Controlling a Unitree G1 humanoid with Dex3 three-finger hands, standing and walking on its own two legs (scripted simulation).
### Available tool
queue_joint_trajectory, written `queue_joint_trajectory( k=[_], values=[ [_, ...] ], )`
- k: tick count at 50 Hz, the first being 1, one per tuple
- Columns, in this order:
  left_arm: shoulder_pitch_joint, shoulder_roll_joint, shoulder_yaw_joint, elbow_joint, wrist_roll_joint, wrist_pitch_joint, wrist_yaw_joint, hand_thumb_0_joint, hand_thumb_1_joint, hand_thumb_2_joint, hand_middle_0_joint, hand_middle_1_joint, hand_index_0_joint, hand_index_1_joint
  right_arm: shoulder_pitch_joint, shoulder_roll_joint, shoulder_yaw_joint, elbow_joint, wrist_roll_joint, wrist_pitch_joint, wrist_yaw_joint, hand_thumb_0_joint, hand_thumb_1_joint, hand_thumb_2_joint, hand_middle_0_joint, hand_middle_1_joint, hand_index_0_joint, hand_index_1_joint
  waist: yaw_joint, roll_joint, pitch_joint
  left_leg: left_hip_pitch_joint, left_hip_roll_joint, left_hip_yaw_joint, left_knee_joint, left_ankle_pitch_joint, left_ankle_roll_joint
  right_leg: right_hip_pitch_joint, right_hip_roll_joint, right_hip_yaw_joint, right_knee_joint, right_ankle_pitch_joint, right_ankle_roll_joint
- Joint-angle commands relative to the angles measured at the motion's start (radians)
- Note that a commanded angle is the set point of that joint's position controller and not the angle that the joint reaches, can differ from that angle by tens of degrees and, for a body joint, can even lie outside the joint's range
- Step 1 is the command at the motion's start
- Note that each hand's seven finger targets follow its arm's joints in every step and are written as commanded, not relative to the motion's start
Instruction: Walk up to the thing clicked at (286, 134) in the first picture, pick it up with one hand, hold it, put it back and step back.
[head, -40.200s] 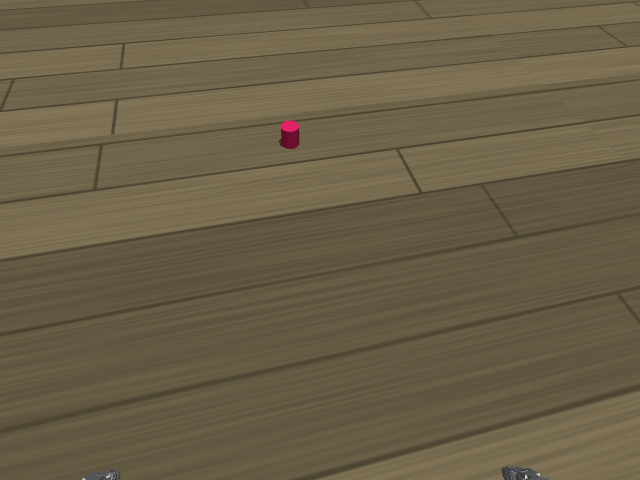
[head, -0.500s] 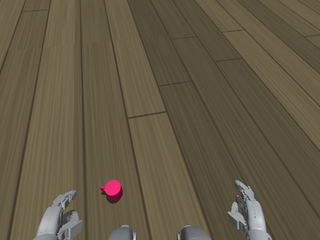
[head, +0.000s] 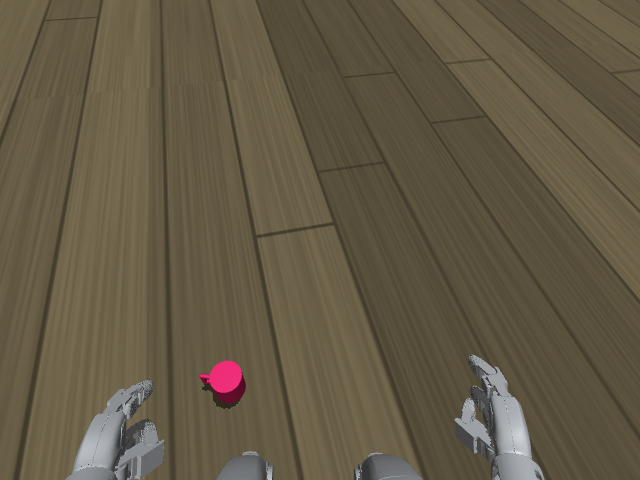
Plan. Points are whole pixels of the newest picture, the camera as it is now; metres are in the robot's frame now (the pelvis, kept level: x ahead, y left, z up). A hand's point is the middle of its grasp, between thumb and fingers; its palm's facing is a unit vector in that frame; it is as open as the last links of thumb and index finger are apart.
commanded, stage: home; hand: left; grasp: from above
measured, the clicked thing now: (222, 381) +0.43 +0.22 -0.66
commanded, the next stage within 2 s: stand in 0.82 s
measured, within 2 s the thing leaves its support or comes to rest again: neither
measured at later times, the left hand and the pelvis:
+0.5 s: hand (160, 445) +0.17 +0.18 -0.05, palm faces +0.05 -0.98 -0.20, open 7.4 cm; pelvis +0.00 +0.00 +0.00, yaw +0 degrees
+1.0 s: hand (154, 456) +0.16 +0.19 -0.07, palm faces +0.01 -0.96 -0.29, open 7.4 cm; pelvis -0.01 +0.00 +0.01, yaw +0 degrees
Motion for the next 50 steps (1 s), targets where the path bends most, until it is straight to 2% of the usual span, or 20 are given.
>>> queue_joint_trajectory(
  k=[1, 13, 15, 16, 18, 29, 31, 32, 34, 35, 36, 37, 38, 39, 44, 45, 46, 47, 48, 50],
  values=[
    [-0.023, 0.108, 0.061, -0.210, 0.009, -0.057, 0.008, 0.000, 0.900, 0.900, -0.200, -0.300, -0.200, -0.300, -0.064, -0.125, -0.054, -0.156, -0.005, -0.055, -0.010, 0.000, -0.900, -0.900, 0.200, 0.300, 0.200, 0.300, -0.002, 0.006, -0.104, 0.133, -0.017, 0.025, -0.161, 0.270, 0.018, 0.049, 0.034, -0.038, -0.136, 0.237, -0.032],
    [0.017, 0.099, 0.056, -0.163, 0.009, -0.048, 0.005, 0.000, 0.900, 0.900, -0.200, -0.300, -0.200, -0.300, -0.051, -0.133, -0.059, -0.149, -0.004, -0.045, -0.004, 0.000, -0.901, -0.899, 0.200, 0.299, 0.200, 0.299, -0.003, 0.009, -0.084, 0.135, -0.007, 0.004, -0.177, 0.278, 0.011, 0.035, 0.037, -0.046, -0.119, 0.225, -0.036],
    [-0.033, 0.105, 0.058, -0.232, 0.006, -0.059, 0.009, 0.000, 0.900, 0.900, -0.200, -0.300, -0.200, -0.300, -0.062, -0.125, -0.058, -0.164, -0.005, -0.046, -0.004, 0.000, -0.901, -0.899, 0.200, 0.299, 0.200, 0.299, 0.003, 0.009, -0.120, 0.140, -0.011, 0.014, -0.162, 0.302, 0.012, 0.055, 0.036, -0.044, -0.122, 0.254, -0.034],
    [0.010, 0.104, 0.067, -0.165, 0.004, -0.054, 0.007, 0.000, 0.900, 0.900, -0.200, -0.300, -0.200, -0.300, -0.047, -0.130, -0.060, -0.146, -0.005, -0.044, -0.006, 0.000, -0.901, -0.899, 0.200, 0.299, 0.200, 0.299, -0.004, -0.013, -0.110, 0.133, -0.014, 0.018, -0.155, 0.304, 0.017, 0.056, 0.035, -0.040, -0.126, 0.259, -0.032],
    [-0.021, 0.103, 0.061, -0.219, 0.003, -0.059, 0.007, 0.000, 0.900, 0.900, -0.200, -0.300, -0.200, -0.300, -0.048, -0.126, -0.059, -0.158, -0.006, -0.047, -0.004, 0.000, -0.901, -0.900, 0.200, 0.299, 0.200, 0.299, -0.001, 0.001, -0.135, 0.141, -0.017, 0.024, -0.144, 0.332, 0.017, 0.070, 0.032, -0.035, -0.123, 0.291, -0.032],
    [0.011, 0.108, 0.065, -0.168, 0.012, -0.046, 0.009, 0.000, 0.900, 0.900, -0.200, -0.300, -0.200, -0.300, -0.056, -0.130, -0.061, -0.152, -0.004, -0.040, -0.004, 0.000, -0.901, -0.899, 0.199, 0.299, 0.200, 0.299, 0.001, 0.000, -0.090, 0.124, -0.014, 0.020, -0.169, 0.242, 0.017, 0.042, 0.033, -0.039, -0.132, 0.211, -0.033],
    [-0.011, 0.107, 0.058, -0.190, 0.010, -0.049, 0.006, 0.000, 0.900, 0.900, -0.200, -0.300, -0.200, -0.300, -0.055, -0.132, -0.060, -0.156, -0.003, -0.040, -0.004, 0.000, -0.901, -0.899, 0.200, 0.299, 0.200, 0.299, -0.004, 0.008, -0.070, 0.119, -0.012, 0.018, -0.174, 0.221, 0.017, 0.031, 0.034, -0.040, -0.135, 0.193, -0.033],
    [-0.041, 0.115, 0.059, -0.249, 0.009, -0.052, 0.008, 0.000, 0.900, 0.900, -0.200, -0.300, -0.200, -0.300, -0.068, -0.126, -0.057, -0.174, -0.004, -0.043, -0.004, 0.000, -0.901, -0.899, 0.200, 0.299, 0.200, 0.299, 0.001, 0.013, -0.103, 0.128, -0.014, 0.019, -0.168, 0.238, 0.018, 0.041, 0.033, -0.040, -0.136, 0.211, -0.032],
    [0.028, 0.102, 0.069, -0.141, 0.007, -0.040, 0.008, 0.000, 0.900, 0.900, -0.200, -0.300, -0.200, -0.300, -0.051, -0.130, -0.059, -0.153, -0.003, -0.043, -0.003, 0.000, -0.901, -0.899, 0.200, 0.299, 0.200, 0.299, -0.002, -0.016, -0.078, 0.111, -0.013, 0.016, -0.168, 0.228, 0.019, 0.038, 0.034, -0.040, -0.132, 0.198, -0.034],
    [-0.021, 0.103, 0.050, -0.224, 0.004, -0.049, 0.006, 0.000, 0.900, 0.900, -0.200, -0.300, -0.200, -0.300, -0.063, -0.127, -0.057, -0.168, -0.003, -0.043, -0.002, 0.000, -0.901, -0.899, 0.199, 0.299, 0.200, 0.299, 0.000, 0.017, -0.091, 0.118, -0.015, 0.020, -0.168, 0.232, 0.018, 0.036, 0.033, -0.039, -0.134, 0.204, -0.033],
    [0.008, 0.111, 0.070, -0.181, 0.007, -0.046, 0.008, 0.000, 0.900, 0.900, -0.200, -0.300, -0.200, -0.300, -0.054, -0.131, -0.061, -0.161, -0.003, -0.042, -0.004, 0.000, -0.901, -0.899, 0.200, 0.299, 0.200, 0.299, -0.001, 0.011, -0.105, 0.126, -0.013, 0.016, -0.169, 0.240, 0.016, 0.038, 0.035, -0.040, -0.126, 0.205, -0.035],
    [-0.007, 0.106, 0.054, -0.183, 0.007, -0.046, 0.005, 0.000, 0.900, 0.900, -0.200, -0.300, -0.200, -0.300, -0.057, -0.133, -0.059, -0.157, -0.002, -0.040, -0.003, 0.000, -0.901, -0.899, 0.200, 0.299, 0.200, 0.299, -0.001, 0.008, -0.070, 0.114, -0.007, 0.006, -0.182, 0.217, 0.015, 0.026, 0.035, -0.043, -0.124, 0.186, -0.035],
    [-0.028, 0.109, 0.059, -0.226, 0.007, -0.052, 0.007, 0.000, 0.900, 0.900, -0.200, -0.300, -0.200, -0.300, -0.054, -0.131, -0.061, -0.166, -0.003, -0.041, -0.004, 0.000, -0.901, -0.899, 0.199, 0.299, 0.200, 0.299, -0.002, 0.015, -0.107, 0.129, -0.011, 0.013, -0.171, 0.236, 0.016, 0.035, 0.034, -0.039, -0.126, 0.205, -0.035],
    [-0.010, 0.101, 0.053, -0.174, 0.005, -0.048, 0.005, 0.000, 0.900, 0.900, -0.200, -0.300, -0.200, -0.300, -0.057, -0.132, -0.058, -0.159, -0.002, -0.042, -0.005, 0.000, -0.901, -0.899, 0.200, 0.299, 0.200, 0.299, -0.008, 0.003, -0.077, 0.117, -0.011, 0.015, -0.172, 0.219, 0.018, 0.024, 0.035, -0.039, -0.131, 0.189, -0.033],
    [-0.025, 0.112, 0.066, -0.212, 0.004, -0.057, 0.008, 0.000, 0.900, 0.900, -0.200, -0.300, -0.200, -0.300, -0.066, -0.126, -0.059, -0.174, -0.002, -0.048, -0.006, 0.000, -0.901, -0.899, 0.200, 0.299, 0.200, 0.299, 0.000, -0.012, -0.092, 0.108, -0.018, 0.027, -0.158, 0.222, 0.021, 0.036, 0.031, -0.037, -0.143, 0.196, -0.031],
    [0.009, 0.105, 0.064, -0.145, 0.006, -0.048, 0.006, 0.000, 0.900, 0.900, -0.200, -0.300, -0.200, -0.300, -0.062, -0.130, -0.058, -0.162, -0.002, -0.046, -0.008, 0.000, -0.901, -0.899, 0.199, 0.299, 0.200, 0.299, -0.005, -0.038, -0.042, 0.087, -0.018, 0.027, -0.167, 0.176, 0.025, 0.021, 0.033, -0.037, -0.152, 0.158, -0.029],
    [-0.287, 0.204, 0.058, 0.206, 0.123, -0.262, 0.047, 0.000, 0.900, 0.900, -0.200, -0.301, -0.200, -0.301, -0.122, -0.233, -0.094, 0.091, -0.129, 0.060, 0.052, 0.000, -0.902, -0.899, 0.199, 0.299, 0.199, 0.299, 0.078, -0.084, 0.142, 0.115, 0.011, 0.001, -0.232, 0.347, 0.064, 0.216, -0.050, 0.059, -0.197, 0.191, -0.085],
    [-0.203, 0.211, 0.077, 0.335, 0.126, -0.329, 0.042, 0.000, 0.900, 0.900, -0.200, -0.300, -0.200, -0.301, -0.119, -0.235, -0.111, 0.088, -0.125, 0.096, 0.082, 0.000, -0.900, -0.900, 0.200, 0.300, 0.200, 0.300, 0.066, -0.107, 0.061, 0.188, 0.002, 0.024, -0.239, 0.329, 0.076, 0.233, -0.066, 0.114, -0.219, 0.170, -0.111],
    [-0.199, 0.221, 0.072, 0.374, 0.124, -0.364, 0.037, 0.000, 0.900, 0.900, -0.200, -0.300, -0.200, -0.301, -0.110, -0.247, -0.117, 0.065, -0.130, 0.114, 0.099, 0.000, -0.900, -0.900, 0.200, 0.300, 0.200, 0.300, 0.044, -0.118, 0.054, 0.225, -0.005, 0.010, -0.225, 0.353, 0.071, 0.200, -0.064, 0.149, -0.241, 0.210, -0.127],
    [-0.235, 0.229, 0.059, 0.458, 0.129, -0.400, 0.029, 0.000, 0.900, 0.900, -0.200, -0.300, -0.200, -0.301, -0.095, -0.229, -0.115, 0.121, -0.094, 0.128, 0.133, 0.000, -0.900, -0.900, 0.200, 0.300, 0.200, 0.300, 0.052, -0.059, 0.022, 0.291, -0.005, -0.003, -0.276, 0.333, 0.073, 0.266, -0.082, 0.137, -0.217, 0.258, -0.110]
  ],
)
